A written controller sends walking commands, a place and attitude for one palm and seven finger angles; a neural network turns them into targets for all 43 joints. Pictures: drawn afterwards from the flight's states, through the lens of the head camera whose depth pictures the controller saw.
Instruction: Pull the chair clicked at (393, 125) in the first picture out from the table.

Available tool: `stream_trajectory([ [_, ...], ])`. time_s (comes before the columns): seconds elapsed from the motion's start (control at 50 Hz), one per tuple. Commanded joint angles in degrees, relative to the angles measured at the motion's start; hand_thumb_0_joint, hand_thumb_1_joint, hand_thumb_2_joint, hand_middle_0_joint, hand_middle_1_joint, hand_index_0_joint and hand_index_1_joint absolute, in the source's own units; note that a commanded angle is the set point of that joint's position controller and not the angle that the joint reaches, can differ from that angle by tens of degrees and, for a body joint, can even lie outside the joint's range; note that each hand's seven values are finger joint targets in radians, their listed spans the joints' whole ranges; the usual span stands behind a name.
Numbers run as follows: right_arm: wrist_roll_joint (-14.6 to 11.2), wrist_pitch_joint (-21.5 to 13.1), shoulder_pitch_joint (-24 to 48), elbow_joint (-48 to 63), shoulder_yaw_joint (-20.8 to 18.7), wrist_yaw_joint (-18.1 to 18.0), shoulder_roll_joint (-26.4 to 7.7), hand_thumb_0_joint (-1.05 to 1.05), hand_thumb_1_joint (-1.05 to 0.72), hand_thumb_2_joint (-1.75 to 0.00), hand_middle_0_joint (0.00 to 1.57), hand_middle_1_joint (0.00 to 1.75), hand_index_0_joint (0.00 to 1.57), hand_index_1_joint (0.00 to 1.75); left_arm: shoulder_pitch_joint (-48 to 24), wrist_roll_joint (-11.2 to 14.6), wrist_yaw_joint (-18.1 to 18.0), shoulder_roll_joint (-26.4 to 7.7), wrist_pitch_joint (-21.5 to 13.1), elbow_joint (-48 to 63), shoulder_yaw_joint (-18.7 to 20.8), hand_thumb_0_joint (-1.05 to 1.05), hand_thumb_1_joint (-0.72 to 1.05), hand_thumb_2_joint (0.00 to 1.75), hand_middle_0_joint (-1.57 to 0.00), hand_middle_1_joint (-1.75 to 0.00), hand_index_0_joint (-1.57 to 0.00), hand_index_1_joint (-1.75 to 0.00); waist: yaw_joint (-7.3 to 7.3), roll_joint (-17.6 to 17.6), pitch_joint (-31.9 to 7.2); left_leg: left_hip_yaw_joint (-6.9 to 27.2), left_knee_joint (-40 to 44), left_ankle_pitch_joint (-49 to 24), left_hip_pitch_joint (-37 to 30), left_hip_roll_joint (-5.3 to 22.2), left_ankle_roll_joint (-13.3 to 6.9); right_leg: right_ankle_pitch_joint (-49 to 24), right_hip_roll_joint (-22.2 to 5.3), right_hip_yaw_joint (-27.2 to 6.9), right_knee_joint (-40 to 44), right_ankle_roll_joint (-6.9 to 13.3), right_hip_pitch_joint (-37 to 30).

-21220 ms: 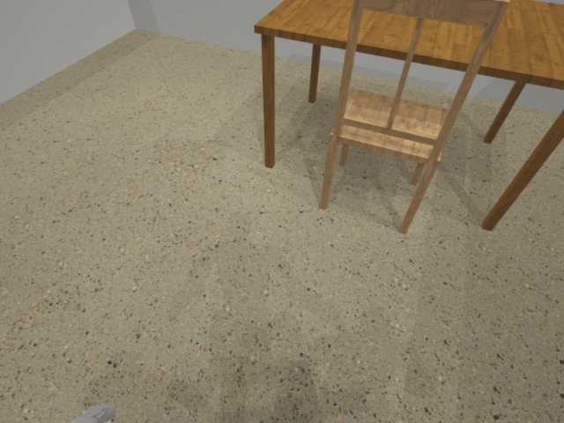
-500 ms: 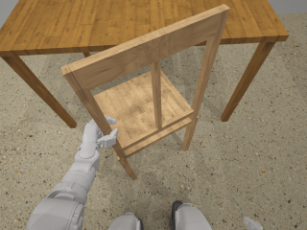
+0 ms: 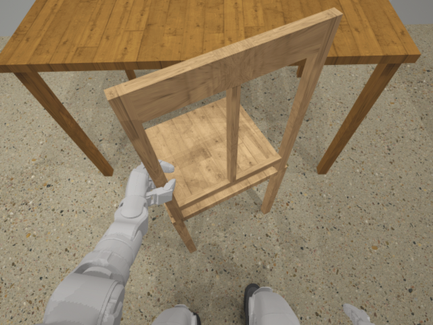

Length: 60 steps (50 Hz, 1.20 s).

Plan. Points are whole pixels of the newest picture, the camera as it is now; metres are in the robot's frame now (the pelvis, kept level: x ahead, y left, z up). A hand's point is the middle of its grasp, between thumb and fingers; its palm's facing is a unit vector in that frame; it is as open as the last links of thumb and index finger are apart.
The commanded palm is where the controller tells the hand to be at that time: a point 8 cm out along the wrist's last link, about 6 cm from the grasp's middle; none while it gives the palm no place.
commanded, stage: step backward, pulling the chair out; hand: left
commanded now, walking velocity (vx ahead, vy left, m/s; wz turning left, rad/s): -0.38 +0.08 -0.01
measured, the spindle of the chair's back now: (232, 143) +0.49 -0.04 -0.04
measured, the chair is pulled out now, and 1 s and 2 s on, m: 0.14 0.16 0.24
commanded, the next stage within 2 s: none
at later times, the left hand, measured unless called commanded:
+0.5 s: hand (165, 192) +0.37 +0.11 -0.05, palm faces -0.06 -0.98 -0.20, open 5.7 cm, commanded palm +0.38 +0.16 -0.04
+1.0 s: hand (164, 198) +0.36 +0.11 -0.05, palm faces -0.11 -0.97 -0.20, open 5.8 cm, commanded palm +0.37 +0.16 -0.04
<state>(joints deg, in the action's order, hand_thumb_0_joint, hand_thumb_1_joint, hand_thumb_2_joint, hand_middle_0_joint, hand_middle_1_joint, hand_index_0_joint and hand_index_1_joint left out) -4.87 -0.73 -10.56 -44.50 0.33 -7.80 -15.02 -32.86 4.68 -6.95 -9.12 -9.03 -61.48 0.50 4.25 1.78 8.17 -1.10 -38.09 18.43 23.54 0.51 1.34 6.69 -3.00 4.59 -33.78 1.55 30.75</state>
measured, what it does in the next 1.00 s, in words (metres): stands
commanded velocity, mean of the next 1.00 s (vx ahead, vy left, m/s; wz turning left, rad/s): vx -0.38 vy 0.02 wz -0.01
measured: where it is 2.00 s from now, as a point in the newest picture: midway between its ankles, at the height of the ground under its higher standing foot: outside the picture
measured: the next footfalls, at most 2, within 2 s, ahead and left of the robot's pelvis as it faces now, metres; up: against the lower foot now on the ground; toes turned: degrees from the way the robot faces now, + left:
right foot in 1.08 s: +0.08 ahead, -0.12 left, +0.00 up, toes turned -5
left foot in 1.38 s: -0.07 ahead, +0.18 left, +0.00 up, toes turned +1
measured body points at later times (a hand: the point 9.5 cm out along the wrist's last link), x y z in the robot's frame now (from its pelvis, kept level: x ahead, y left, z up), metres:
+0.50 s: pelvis -0.01 +0.02 +0.00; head +0.08 +0.00 +0.44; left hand +0.37 +0.16 -0.04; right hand +0.06 -0.27 -0.13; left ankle +0.00 +0.14 -0.72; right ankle +0.11 -0.11 -0.72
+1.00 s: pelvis -0.02 +0.03 +0.00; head +0.07 +0.01 +0.44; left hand +0.36 +0.16 -0.04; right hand +0.06 -0.25 -0.13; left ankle +0.00 +0.14 -0.72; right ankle +0.08 -0.11 -0.72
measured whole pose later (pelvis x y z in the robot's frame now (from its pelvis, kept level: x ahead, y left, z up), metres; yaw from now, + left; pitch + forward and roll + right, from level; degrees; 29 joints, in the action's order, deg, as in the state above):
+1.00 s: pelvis -0.02 +0.03 +0.00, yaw -1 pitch +2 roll +1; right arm -3.4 0.0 -11.2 -43.1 -0.5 -7.7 -16.2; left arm -35.4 2.7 -6.0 -8.1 -6.2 -60.7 -2.3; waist 3.8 0.3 10.7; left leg -5.8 -36.0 16.4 21.0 1.5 -0.6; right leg 11.3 -4.9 2.2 -35.1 -0.8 28.5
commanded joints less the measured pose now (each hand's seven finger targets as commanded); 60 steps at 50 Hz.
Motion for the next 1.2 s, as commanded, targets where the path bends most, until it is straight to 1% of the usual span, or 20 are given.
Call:
stream_trajectory([
  [0.0, 0.5, -1.8, -5.0, 3.5, -2.6, -0.8, -8.4, 0.00, -0.90, -0.90, 0.20, 0.30, 0.20, 0.30, -19.7, -1.4, -0.3, -12.0, -3.6, 11.6, 0.6, 0.00, 0.90, 0.90, -0.50, -1.45, -0.50, -1.45, -2.04, -2.3, -29.2, 5.7, 8.1, -4.2, -7.5, 6.0, -1.3, -1.2, -9.9, -9.0, 7.6, 0.0, -16.8],
  [0.06, 0.8, -1.8, -3.7, 4.3, -2.8, -0.9, -9.2, 0.00, -0.90, -0.90, 0.20, 0.30, 0.20, 0.30, -21.0, -1.3, -0.4, -11.1, -3.9, 12.3, 0.3, 0.00, 0.90, 0.90, -0.50, -1.45, -0.50, -1.45, -2.66, 5.3, -27.6, 8.4, 12.3, -13.4, -5.1, 11.3, -2.9, -0.7, -5.0, -6.0, -0.2, -1.3, -17.8],
  [0.12, 1.2, -1.4, -3.6, 4.9, -2.8, -0.7, -8.0, 0.00, -0.90, -0.90, 0.20, 0.30, 0.20, 0.30, -22.8, -1.4, 0.0, -10.1, -4.2, 14.2, -0.1, 0.00, 0.90, 0.90, -0.50, -1.45, -0.50, -1.45, -2.70, 5.4, -27.5, 8.1, 10.6, -20.5, -3.9, 12.9, -2.6, -4.8, -4.6, -6.6, -3.9, -0.5, -19.4],
  [0.18, 0.9, -1.1, -4.3, 4.9, -3.3, -0.9, -8.4, 0.00, -0.90, -0.90, 0.20, 0.30, 0.20, 0.30, -21.2, -1.2, 0.2, -11.4, -3.8, 13.4, 0.6, 0.00, 0.90, 0.90, -0.50, -1.45, -0.50, -1.45, -2.41, 1.1, -27.2, 6.3, 7.0, -14.3, -2.4, 10.7, -1.3, -10.2, -7.5, -9.6, -2.4, 1.2, -19.9],
  [0.26, 0.4, -1.6, -6.5, 3.7, -3.5, -0.9, -8.0, 0.00, -0.90, -0.90, 0.20, 0.30, 0.20, 0.30, -17.4, -0.8, 0.0, -13.5, -3.2, 10.5, 2.1, 0.00, 0.90, 0.90, -0.50, -1.45, -0.50, -1.45, -2.19, -8.3, -27.3, 3.3, -1.1, 6.6, -5.4, 3.0, 0.3, -1.4, -15.1, -17.2, 11.8, 3.9, -14.9],
  [0.32, 0.1, -1.9, -6.4, 3.4, -3.0, -0.2, -7.8, 0.00, -0.90, -0.90, 0.20, 0.30, 0.20, 0.30, -18.4, -1.3, 0.2, -13.1, -2.2, 10.4, 1.4, 0.00, 0.90, 0.90, -0.50, -1.45, -0.50, -1.45, -2.52, -10.6, -28.2, 3.5, -7.2, 11.8, -6.4, 1.0, 0.5, 1.8, -18.6, -18.1, 16.2, 4.8, -15.4],
  [0.4, 0.5, -2.0, -5.8, 2.9, -2.2, -0.2, -8.0, 0.00, -0.90, -0.90, 0.20, 0.30, 0.20, 0.30, -19.6, -1.2, 0.3, -11.6, -1.3, 11.8, 1.0, 0.00, 0.90, 0.90, -0.50, -1.45, -0.50, -1.45, -1.42, -6.9, -29.9, 5.2, 8.6, -0.5, -8.9, 4.3, -0.6, -7.5, -13.2, -10.2, 7.9, 1.5, -19.9],
  [0.46, 1.0, -1.3, -3.9, 5.1, -3.2, -0.2, -9.4, 0.00, -0.90, -0.90, 0.20, 0.30, 0.20, 0.30, -20.8, -1.1, 0.3, -10.0, -1.8, 14.0, 0.1, 0.00, 0.90, 0.90, -0.50, -1.45, -0.50, -1.45, -2.63, 6.5, -27.5, 9.0, 14.3, -11.0, -5.9, 12.9, -4.0, 1.2, -5.1, -5.3, -1.3, -1.6, -19.6],
  [0.5, 1.4, -0.9, -3.3, 6.5, -2.7, 0.4, -8.5, 0.00, -0.90, -0.90, 0.20, 0.30, 0.20, 0.30, -23.2, -1.4, 0.7, -6.7, -1.9, 15.1, -2.2, 0.00, 0.90, 0.90, -0.50, -1.45, -0.50, -1.45, -2.99, 8.2, -24.8, 9.3, 15.6, -9.7, -0.7, 14.7, -4.6, 7.4, -3.0, -4.4, -5.5, -1.3, -19.8],
  [0.58, 1.9, -0.7, -4.5, 5.7, -3.3, -0.1, -8.1, 0.00, -0.90, -0.90, 0.20, 0.30, 0.20, 0.30, -23.6, -2.0, 0.5, -8.7, -2.9, 14.9, -0.1, 0.00, 0.90, 0.90, -0.50, -1.45, -0.50, -1.45, -2.10, 2.8, -26.8, 6.8, 8.6, -25.6, -6.7, 14.1, -2.8, -11.4, -4.9, -6.5, -4.0, -0.3, -21.0],
  [0.62, 2.0, -0.6, -4.6, 5.2, -3.2, 0.0, -7.5, 0.00, -0.90, -0.90, 0.20, 0.30, 0.20, 0.30, -23.5, -2.0, 0.9, -7.9, -3.3, 13.9, -1.3, 0.00, 0.90, 0.90, -0.50, -1.45, -0.50, -1.45, -1.76, 0.7, -24.8, 6.0, 6.0, -19.4, -5.4, 11.9, -0.5, -16.4, -8.6, -9.8, -1.9, 1.7, -20.2],
  [0.7, 1.3, -0.9, -5.8, 3.4, -3.4, -0.8, -7.5, 0.00, -0.90, -0.90, 0.20, 0.30, 0.20, 0.30, -20.9, -1.2, 0.6, -10.6, -3.0, 12.1, 0.0, 0.00, 0.90, 0.90, -0.50, -1.45, -0.50, -1.45, -1.50, -5.5, -30.8, 2.4, -0.9, -6.3, -10.2, 6.1, 1.2, -24.6, -14.4, -14.4, 5.5, 3.6, -20.2],
  [0.74, 1.0, -1.2, -5.3, 3.3, -3.0, -0.8, -6.8, 0.00, -0.90, -0.90, 0.20, 0.30, 0.20, 0.30, -20.6, -1.4, 0.7, -11.3, -2.7, 11.4, 0.6, 0.00, 0.90, 0.90, -0.50, -1.45, -0.50, -1.45, -1.93, -8.6, -30.6, 2.2, -3.3, 6.4, -8.2, 3.7, 1.3, -20.7, -16.9, -15.7, 9.1, 3.8, -20.9],
  [0.82, 0.9, -1.5, -4.6, 3.4, -2.4, -0.6, -6.8, 0.00, -0.90, -0.90, 0.20, 0.30, 0.20, 0.30, -20.4, -1.6, 0.7, -11.3, -1.4, 11.1, 1.2, 0.00, 0.90, 0.90, -0.50, -1.45, -0.50, -1.45, -2.14, -11.4, -29.9, 2.7, 0.9, 6.1, -8.8, 3.5, 0.5, -13.6, -16.5, -12.7, 9.9, 2.9, -20.8],
  [0.84, 0.9, -1.5, -4.3, 3.3, -2.2, -0.6, -7.0, 0.00, -0.90, -0.90, 0.20, 0.30, 0.20, 0.30, -21.1, -1.6, 0.7, -10.7, -1.4, 11.8, 0.7, 0.00, 0.90, 0.90, -0.50, -1.45, -0.50, -1.45, -1.84, -10.2, -30.0, 2.5, 4.2, 2.4, -10.0, 4.0, 0.3, -13.6, -15.5, -11.4, 8.7, 2.2, -20.8],
  [0.9, 1.7, -0.9, -2.3, 5.5, -2.8, -0.7, -8.5, 0.00, -0.90, -0.90, 0.20, 0.30, 0.20, 0.30, -22.7, -1.7, 0.6, -8.0, -1.9, 13.9, -0.9, 0.00, 0.90, 0.90, -0.50, -1.45, -0.50, -1.45, -2.38, 5.5, -27.6, 8.2, 14.0, -17.1, -8.7, 13.7, -3.6, -3.0, -4.9, -4.3, -2.9, -2.0, -19.0],
  [0.98, 2.7, -0.4, -2.9, 6.5, -2.6, 0.4, -7.3, 0.00, -0.90, -0.90, 0.20, 0.30, 0.20, 0.30, -24.8, -2.4, 0.9, -6.0, -3.0, 15.0, -1.6, 0.00, 0.90, 0.90, -0.50, -1.45, -0.50, -1.45, -2.77, 9.8, -23.5, 9.7, 15.7, -22.1, -6.2, 18.2, -6.3, 12.2, -1.9, -3.6, -9.5, -1.2, -16.7],
  [1.06, 2.8, -1.3, -5.8, 5.0, -3.2, 1.0, -7.3, 0.00, -0.90, -0.90, 0.20, 0.30, 0.20, 0.30, -24.0, -3.1, 1.1, -7.0, -4.4, 13.0, -0.8, 0.00, 0.90, 0.90, -0.50, -1.45, -0.50, -1.45, -1.16, 3.4, -27.5, 6.6, 5.4, -43.4, -18.4, 16.7, -3.7, -9.7, -3.6, -6.0, 0.7, -0.2, -18.9],
  [1.14, 1.9, -1.1, -5.8, 3.4, -3.8, 0.0, -7.5, 0.00, -0.90, -0.90, 0.20, 0.30, 0.20, 0.30, -23.4, -2.4, 0.9, -10.4, -5.1, 12.1, 0.4, 0.00, 0.90, 0.90, -0.50, -1.45, -0.50, -1.45, -0.69, -3.0, -31.1, 1.9, 1.7, -24.1, -14.1, 10.9, 0.7, -30.5, -10.1, -11.7, 3.5, 2.4, -25.0],
  [1.18, 1.6, -1.3, -4.8, 3.4, -3.3, -0.4, -7.1, 0.00, -0.90, -0.90, 0.20, 0.30, 0.20, 0.30, -21.4, -1.6, 1.0, -11.1, -4.4, 10.8, 0.4, 0.00, 0.90, 0.90, -0.50, -1.45, -0.50, -1.45, -1.31, -4.5, -30.8, 1.4, -2.2, -5.8, -11.4, 7.2, 1.7, -34.6, -14.8, -14.8, 6.1, 4.2, -25.0],
])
